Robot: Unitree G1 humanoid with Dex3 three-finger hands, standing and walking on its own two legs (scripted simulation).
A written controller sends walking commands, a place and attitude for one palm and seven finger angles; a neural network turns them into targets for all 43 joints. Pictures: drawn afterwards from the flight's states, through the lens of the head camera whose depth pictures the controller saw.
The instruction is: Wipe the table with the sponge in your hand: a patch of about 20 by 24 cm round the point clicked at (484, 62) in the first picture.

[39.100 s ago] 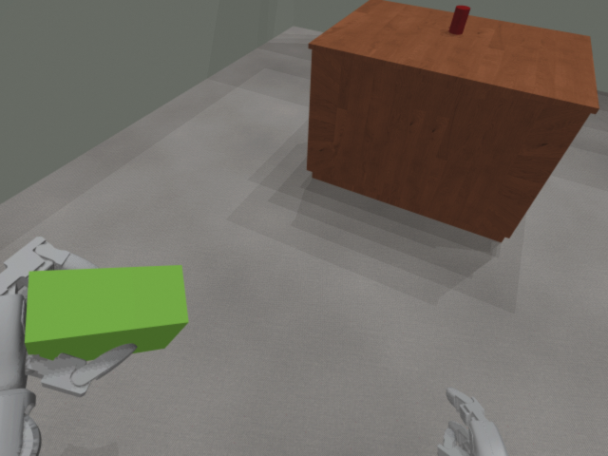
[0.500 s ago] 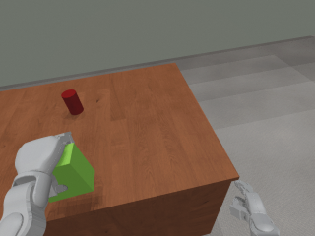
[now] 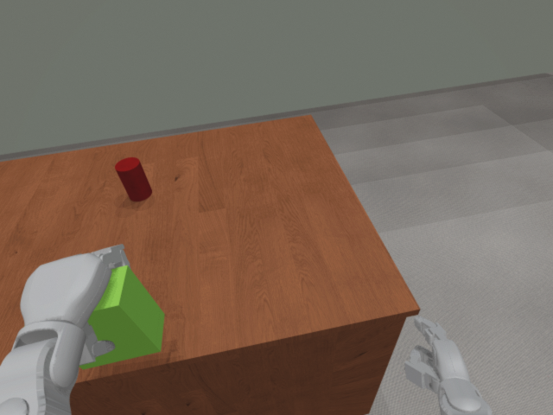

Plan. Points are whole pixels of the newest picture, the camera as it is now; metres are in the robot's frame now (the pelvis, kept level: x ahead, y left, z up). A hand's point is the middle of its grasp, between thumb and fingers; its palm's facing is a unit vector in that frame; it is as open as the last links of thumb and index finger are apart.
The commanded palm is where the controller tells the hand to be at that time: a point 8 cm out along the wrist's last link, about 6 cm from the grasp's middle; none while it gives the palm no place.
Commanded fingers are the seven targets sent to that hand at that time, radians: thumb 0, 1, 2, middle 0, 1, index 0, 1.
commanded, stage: bring the sponge back beside the body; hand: left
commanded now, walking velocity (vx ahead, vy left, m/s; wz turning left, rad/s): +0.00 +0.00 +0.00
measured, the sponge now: (112, 327) +0.18 +0.28 +0.06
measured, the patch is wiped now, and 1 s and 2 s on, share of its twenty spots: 1.00 1.00 1.00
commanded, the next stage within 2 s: step back with the hand held close in 0.18 s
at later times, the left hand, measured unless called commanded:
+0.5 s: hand (128, 276) +0.21 +0.24 +0.14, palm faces +0.29 -0.86 -0.42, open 10.2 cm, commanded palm +0.16 +0.28 +0.17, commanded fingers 0.00 0.10 1.30 -1.20 -1.60 -1.20 -1.60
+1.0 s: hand (78, 304) +0.16 +0.27 +0.15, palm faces +0.36 -0.83 -0.41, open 10.2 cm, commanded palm +0.12 +0.31 +0.17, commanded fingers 0.00 0.10 1.30 -1.20 -1.60 -1.20 -1.60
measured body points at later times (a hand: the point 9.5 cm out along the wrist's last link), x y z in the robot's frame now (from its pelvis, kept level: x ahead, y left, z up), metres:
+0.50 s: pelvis +0.00 +0.01 -0.01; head +0.00 +0.01 +0.44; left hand +0.19 +0.28 +0.17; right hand +0.20 -0.21 -0.07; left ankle +0.03 +0.14 -0.74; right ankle +0.00 -0.12 -0.74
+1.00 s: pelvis -0.04 +0.03 -0.02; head -0.03 +0.04 +0.43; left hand +0.14 +0.31 +0.17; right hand +0.13 -0.21 -0.09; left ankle +0.03 +0.14 -0.74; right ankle +0.00 -0.12 -0.74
